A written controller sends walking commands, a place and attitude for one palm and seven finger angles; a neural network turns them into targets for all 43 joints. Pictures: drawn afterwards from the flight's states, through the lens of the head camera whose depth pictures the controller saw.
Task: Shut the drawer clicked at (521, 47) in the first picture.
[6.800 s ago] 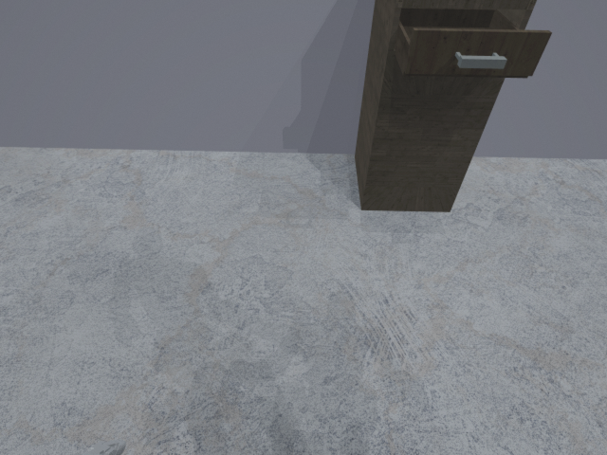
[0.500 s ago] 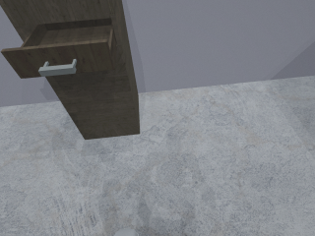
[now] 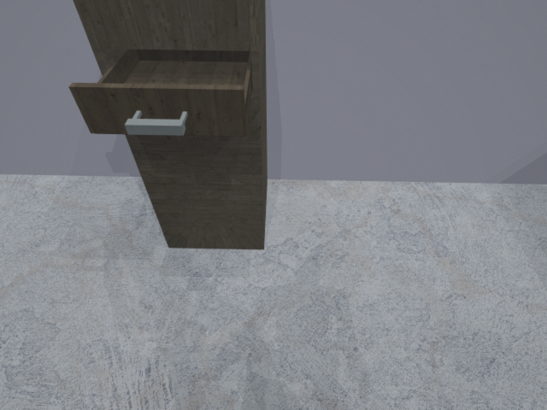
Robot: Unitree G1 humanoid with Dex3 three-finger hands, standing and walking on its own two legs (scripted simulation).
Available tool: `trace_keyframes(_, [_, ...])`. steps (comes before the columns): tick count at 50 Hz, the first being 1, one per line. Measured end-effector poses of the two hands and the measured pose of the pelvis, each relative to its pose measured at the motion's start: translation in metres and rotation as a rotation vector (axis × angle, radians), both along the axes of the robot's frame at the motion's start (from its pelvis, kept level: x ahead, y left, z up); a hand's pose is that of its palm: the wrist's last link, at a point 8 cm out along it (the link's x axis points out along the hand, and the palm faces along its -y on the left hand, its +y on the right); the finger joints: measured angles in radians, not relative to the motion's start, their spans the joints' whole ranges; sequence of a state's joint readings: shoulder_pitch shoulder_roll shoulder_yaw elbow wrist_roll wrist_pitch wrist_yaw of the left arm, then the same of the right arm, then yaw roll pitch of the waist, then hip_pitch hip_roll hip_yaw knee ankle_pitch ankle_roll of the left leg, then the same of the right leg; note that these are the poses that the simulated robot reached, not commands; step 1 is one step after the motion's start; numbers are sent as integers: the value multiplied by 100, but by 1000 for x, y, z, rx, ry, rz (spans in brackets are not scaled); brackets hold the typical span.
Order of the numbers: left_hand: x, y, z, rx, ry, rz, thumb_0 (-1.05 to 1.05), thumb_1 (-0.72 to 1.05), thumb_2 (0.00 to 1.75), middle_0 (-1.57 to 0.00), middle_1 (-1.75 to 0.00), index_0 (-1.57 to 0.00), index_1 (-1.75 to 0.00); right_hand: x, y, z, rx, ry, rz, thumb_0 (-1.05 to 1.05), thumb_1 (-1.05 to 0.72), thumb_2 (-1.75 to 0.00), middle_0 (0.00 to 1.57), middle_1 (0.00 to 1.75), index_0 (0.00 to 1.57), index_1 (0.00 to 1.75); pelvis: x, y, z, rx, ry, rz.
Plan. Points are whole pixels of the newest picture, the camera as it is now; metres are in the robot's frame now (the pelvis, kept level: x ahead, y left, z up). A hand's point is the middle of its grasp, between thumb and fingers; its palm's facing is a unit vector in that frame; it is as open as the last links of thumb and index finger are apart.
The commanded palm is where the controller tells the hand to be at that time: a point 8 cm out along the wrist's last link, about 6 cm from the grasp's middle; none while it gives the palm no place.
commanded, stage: take the last steps up to it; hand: left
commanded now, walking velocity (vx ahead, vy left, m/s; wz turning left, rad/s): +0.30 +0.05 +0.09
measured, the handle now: (158, 121) +0.69 +0.30 +0.05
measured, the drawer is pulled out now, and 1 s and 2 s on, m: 0.20 0.20 0.20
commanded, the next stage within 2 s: come to a stop and stand still in 0.76 s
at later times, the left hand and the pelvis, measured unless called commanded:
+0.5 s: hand out of the picture +0.02 +0.11 -0.16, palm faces +0.20 -0.96 -0.18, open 7.4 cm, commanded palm none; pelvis +0.13 -0.02 +0.00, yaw +5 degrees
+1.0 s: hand (166, 299) +0.36 +0.24 -0.16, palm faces +0.10 -0.97 -0.24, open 7.4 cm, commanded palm none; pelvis +0.28 +0.05 -0.01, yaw +3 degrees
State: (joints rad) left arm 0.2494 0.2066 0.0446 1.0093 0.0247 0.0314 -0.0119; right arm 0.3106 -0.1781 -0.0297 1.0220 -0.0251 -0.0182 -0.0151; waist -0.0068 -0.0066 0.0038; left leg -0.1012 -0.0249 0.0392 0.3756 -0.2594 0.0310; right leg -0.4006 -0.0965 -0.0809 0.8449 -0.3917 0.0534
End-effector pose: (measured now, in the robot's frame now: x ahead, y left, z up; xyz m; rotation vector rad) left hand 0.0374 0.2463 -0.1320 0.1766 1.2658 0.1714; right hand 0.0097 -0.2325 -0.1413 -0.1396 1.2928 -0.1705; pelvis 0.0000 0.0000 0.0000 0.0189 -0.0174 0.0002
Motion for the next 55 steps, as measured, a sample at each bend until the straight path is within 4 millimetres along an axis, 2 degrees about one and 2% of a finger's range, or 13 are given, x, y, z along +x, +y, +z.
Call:
trace_keyframes(6, [44,-33,0,22,-100,-20,1,91,90,-20,-30,-20,-30,-26,-18,-31,58,149,-32,0,-92,-90,20,30,20,30,25,-24,-15,10,-16,19])
trace_keyframes(10, [36,-48,7,28,-98,53,0,92,90,-20,-30,-20,-30,-8,-28,-27,78,187,-5,1,-91,-90,20,30,20,30,45,-34,-7,14,-24,38])
trace_keyframes(17, [-3,-69,11,-4,101,116,0,93,90,-20,-30,-20,-30,68,-34,-11,74,94,14,1,-91,-90,20,30,20,30,82,-39,7,15,-14,48])
trace_keyframes(23, [-25,-84,8,-63,230,204,1,92,90,-20,-30,-20,-30,143,-19,-10,72,50,84,0,-92,-90,20,30,20,30,118,-26,5,-1,-7,72])
trace_keyframes(28, [-25,-80,2,-103,324,262,1,91,90,-20,-30,-20,-30,223,6,-8,58,-21,153,1,-93,-90,20,30,20,30,153,-5,-2,-15,3,84])
trace_keyframes(32, [-7,-61,-10,-129,388,275,1,91,90,-20,-30,-20,-30,291,38,-8,43,-106,202,1,-92,-90,20,30,20,30,187,18,-13,-19,14,81])
trace_keyframes(34, [10,-44,-21,-137,406,266,1,91,90,-20,-30,-20,-30,316,52,-11,26,-161,208,0,-92,-90,20,30,20,30,202,32,-23,-22,14,77])
trace_keyframes(37, [56,-14,-27,-110,356,226,1,91,90,-20,-30,-20,-30,329,66,-8,22,-183,179,0,-92,-90,20,30,20,30,219,43,-21,-9,0,58])
trace_keyframes(39, [98,7,-27,-81,280,193,1,91,90,-20,-30,-20,-30,327,72,-4,23,-168,151,0,-92,-90,20,30,20,30,229,47,-16,-2,-6,49])
trace_keyframes(44, [210,43,-16,-18,53,113,1,91,90,-20,-30,-19,-30,322,61,3,-14,-140,80,-3,-96,-90,20,30,20,30,253,54,-6,12,-8,38])
trace_keyframes(47, [266,50,-6,7,-52,76,1,92,90,-19,-30,-19,-30,312,58,-1,-11,-76,66,-2,-95,-90,20,30,20,30,268,54,-4,17,-6,40])
trace_keyframes(50, [308,45,0,21,-116,42,0,92,90,-19,-30,-19,-30,304,57,-9,7,-10,50,-1,-94,-90,20,30,20,30,281,50,-6,21,-11,44])
trace_keyframes(55, [340,25,-3,26,-119,-14,0,91,90,-19,-30,-19,-30,297,56,-26,56,69,-7,0,-92,-90,20,30,20,30,299,38,-13,17,-11,33])
